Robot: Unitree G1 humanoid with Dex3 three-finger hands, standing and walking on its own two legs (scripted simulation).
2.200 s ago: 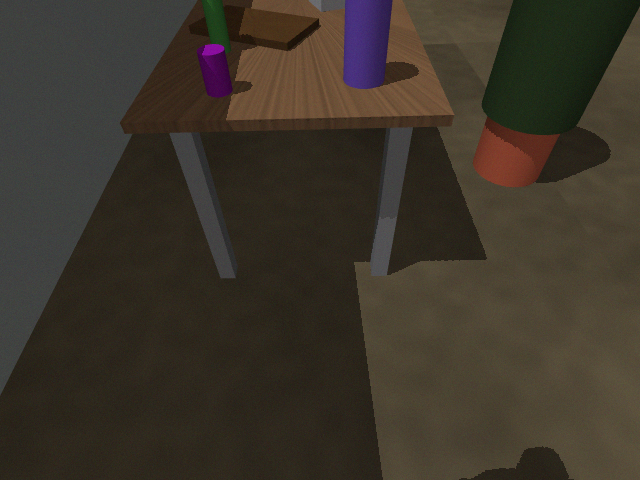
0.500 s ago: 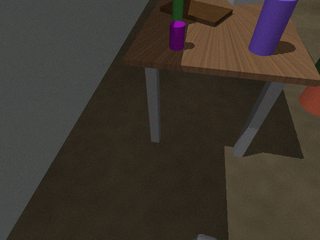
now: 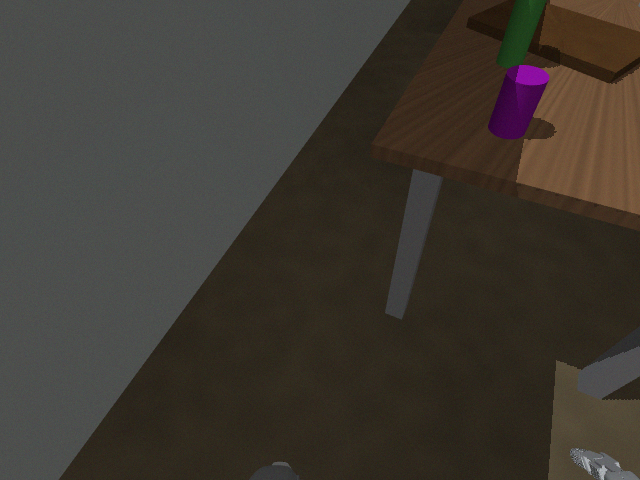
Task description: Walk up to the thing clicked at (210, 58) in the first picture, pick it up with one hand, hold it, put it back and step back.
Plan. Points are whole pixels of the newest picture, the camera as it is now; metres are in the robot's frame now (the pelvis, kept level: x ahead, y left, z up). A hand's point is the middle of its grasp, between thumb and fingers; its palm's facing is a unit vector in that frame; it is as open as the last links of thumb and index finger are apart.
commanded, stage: walk up
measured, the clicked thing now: (516, 103) +0.73 -0.29 +0.07
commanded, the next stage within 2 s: stand in 1.92 s
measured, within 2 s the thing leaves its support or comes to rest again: neither
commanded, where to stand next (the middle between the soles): +0.16 +0.01 m, yaw -4 degrees
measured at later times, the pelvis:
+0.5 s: pelvis +0.10 +0.04 +0.00, yaw +0 degrees
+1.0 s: pelvis +0.12 +0.04 +0.03, yaw -2 degrees
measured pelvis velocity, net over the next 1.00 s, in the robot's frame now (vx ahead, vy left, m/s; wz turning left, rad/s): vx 0.12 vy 0.04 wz -0.03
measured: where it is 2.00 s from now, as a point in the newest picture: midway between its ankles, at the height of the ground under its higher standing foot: outside the picture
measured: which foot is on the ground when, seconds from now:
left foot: down 0.00-1.00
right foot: down 0.00-0.00, up 0.02-0.32, down 0.34-1.00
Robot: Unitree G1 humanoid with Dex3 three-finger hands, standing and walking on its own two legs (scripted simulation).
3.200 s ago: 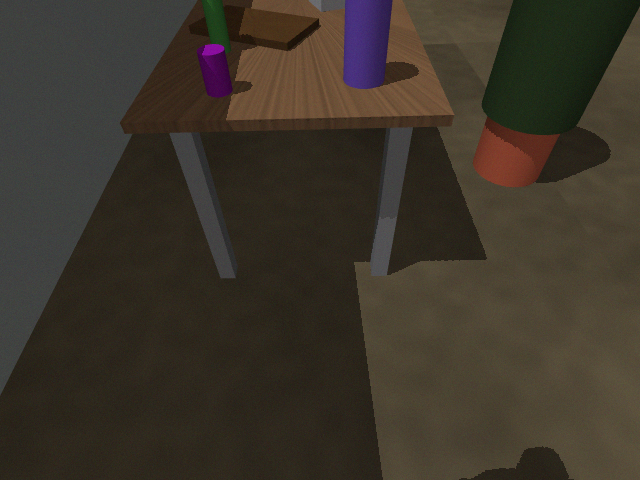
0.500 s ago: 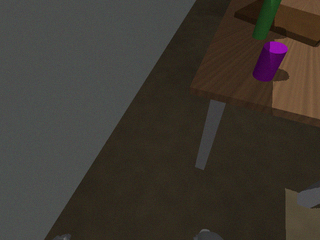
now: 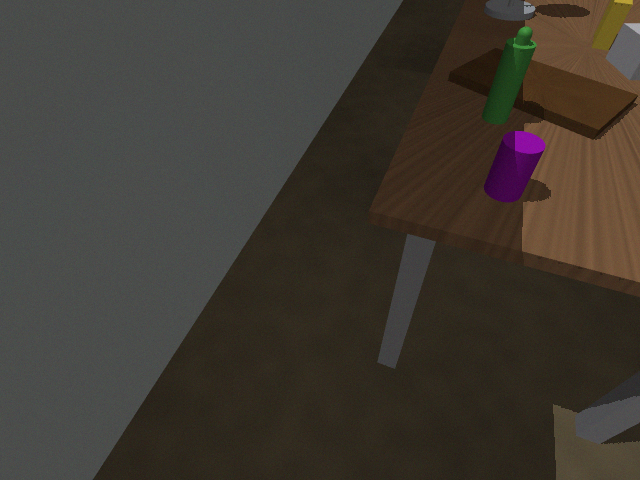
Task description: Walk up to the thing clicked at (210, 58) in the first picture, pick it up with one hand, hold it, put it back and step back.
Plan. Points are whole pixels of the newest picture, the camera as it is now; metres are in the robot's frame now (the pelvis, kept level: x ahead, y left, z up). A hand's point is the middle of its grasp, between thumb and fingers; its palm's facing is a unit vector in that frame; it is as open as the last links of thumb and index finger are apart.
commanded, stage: walk up
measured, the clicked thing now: (512, 167) +0.63 -0.31 +0.04
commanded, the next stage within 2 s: stand in 0.92 s
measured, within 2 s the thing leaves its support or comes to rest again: neither
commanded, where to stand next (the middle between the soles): +0.05 -0.03 m, yaw -2 degrees
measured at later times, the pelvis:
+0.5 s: pelvis +0.01 -0.02 +0.01, yaw +0 degrees
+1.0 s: pelvis +0.02 -0.02 +0.01, yaw +0 degrees
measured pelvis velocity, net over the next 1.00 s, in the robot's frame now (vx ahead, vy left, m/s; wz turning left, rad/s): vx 0.02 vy -0.02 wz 0.00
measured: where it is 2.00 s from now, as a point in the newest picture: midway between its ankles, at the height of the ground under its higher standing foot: outside the picture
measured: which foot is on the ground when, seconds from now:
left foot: down 0.00-1.00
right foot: down 0.00-1.00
